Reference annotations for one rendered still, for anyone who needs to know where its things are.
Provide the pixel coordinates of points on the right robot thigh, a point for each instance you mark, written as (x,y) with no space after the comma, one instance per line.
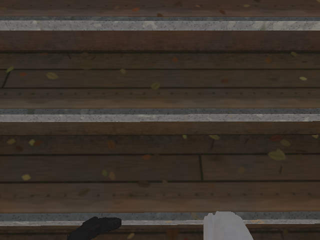
(225,225)

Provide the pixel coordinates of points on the left robot hand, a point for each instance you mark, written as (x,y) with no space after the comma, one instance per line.
(94,227)

